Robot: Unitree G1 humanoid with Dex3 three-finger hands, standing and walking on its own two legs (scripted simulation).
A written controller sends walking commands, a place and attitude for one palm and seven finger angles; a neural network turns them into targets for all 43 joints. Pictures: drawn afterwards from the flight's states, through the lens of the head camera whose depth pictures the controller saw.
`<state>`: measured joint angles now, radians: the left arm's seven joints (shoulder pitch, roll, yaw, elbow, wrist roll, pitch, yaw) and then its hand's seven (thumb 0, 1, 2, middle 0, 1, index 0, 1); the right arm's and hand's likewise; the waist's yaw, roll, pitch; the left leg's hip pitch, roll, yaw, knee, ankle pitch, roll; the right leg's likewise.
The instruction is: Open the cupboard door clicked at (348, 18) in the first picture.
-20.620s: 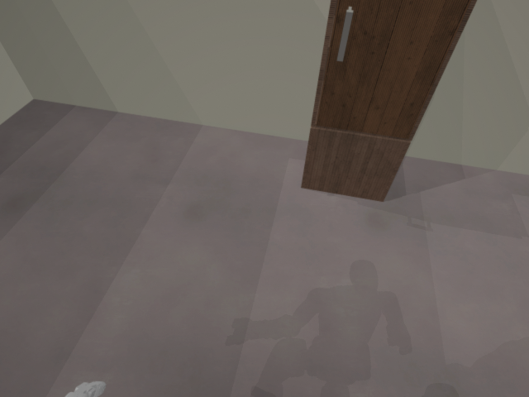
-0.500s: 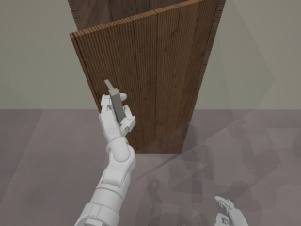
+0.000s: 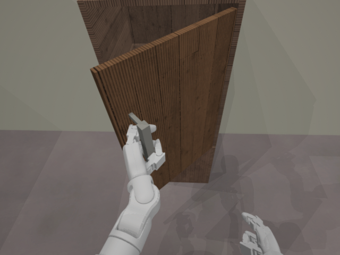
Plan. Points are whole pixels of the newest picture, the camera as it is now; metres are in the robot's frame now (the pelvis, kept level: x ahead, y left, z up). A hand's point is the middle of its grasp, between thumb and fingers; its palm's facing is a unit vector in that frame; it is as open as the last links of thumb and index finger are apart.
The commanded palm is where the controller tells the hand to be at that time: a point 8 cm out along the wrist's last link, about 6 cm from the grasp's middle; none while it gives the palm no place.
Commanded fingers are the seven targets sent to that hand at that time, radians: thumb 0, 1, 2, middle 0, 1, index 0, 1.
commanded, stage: open thumb and fingers to let go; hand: left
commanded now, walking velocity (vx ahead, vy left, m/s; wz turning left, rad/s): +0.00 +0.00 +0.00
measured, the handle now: (142, 140) +0.37 +0.08 +0.07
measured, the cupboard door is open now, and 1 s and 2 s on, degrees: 44 49 47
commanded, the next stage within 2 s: slide the hand sideways off the handle in 0.70 s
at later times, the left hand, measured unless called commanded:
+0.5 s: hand (155, 152) +0.34 +0.05 +0.07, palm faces +0.30 -0.95 -0.05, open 13.8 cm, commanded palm +0.29 +0.08 +0.07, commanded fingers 0.00 -0.50 0.30 -0.22 -0.70 -0.22 -0.70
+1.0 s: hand (162, 171) +0.29 +0.03 +0.07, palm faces -0.20 -0.98 -0.06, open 16.1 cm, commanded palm +0.28 +0.08 +0.07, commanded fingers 0.00 -0.50 0.30 -0.15 -0.30 -0.15 -0.30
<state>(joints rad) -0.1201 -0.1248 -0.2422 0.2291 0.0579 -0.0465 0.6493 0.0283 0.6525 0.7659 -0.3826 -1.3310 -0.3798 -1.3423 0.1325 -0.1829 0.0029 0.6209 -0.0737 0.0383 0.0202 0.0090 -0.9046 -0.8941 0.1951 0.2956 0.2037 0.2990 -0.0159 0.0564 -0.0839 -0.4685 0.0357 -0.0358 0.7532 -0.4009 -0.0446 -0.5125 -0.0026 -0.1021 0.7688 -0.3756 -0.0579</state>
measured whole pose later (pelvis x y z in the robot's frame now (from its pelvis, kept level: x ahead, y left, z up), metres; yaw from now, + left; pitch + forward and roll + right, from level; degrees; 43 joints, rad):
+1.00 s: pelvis -0.02 +0.03 -0.01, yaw +0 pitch +6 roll +0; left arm -0.15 -0.02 -0.33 0.25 0.01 -0.20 0.18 -0.01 -0.50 0.30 -0.24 -0.38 -0.17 -0.42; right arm 0.21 -0.20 0.02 0.55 -0.02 -0.01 0.00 0.01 -0.90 -0.89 0.20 0.30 0.20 0.30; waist 0.00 0.06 -0.06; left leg -0.54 0.00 -0.01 0.85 -0.42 0.00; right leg -0.58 -0.04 -0.08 0.84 -0.38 -0.02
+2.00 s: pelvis +0.00 +0.03 -0.02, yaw -1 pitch +8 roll +0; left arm 0.49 0.07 -0.20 -0.31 -0.04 -0.22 0.00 -0.01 -0.50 0.30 -0.15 -0.30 -0.15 -0.30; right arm 0.26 -0.21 0.03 0.43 -0.01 -0.11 0.00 0.01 -0.90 -0.89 0.20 0.30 0.21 0.30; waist 0.02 0.05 -0.08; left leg -0.55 0.01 -0.01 0.90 -0.49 -0.01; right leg -0.60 -0.03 -0.07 0.91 -0.44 -0.02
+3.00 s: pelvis +0.01 +0.06 +0.03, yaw -2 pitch -3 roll -1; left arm 0.51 0.28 0.15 -0.42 -0.01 -0.08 0.11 -0.01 0.08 0.54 -0.18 -0.30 -0.17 -0.30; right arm 0.22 -0.21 0.06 0.61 -0.02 -0.17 -0.09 0.01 -0.90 -0.89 0.20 0.30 0.21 0.30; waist 0.06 0.06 0.02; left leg -0.14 -0.01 0.02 0.51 -0.32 0.02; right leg -0.18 -0.03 -0.05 0.48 -0.25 0.02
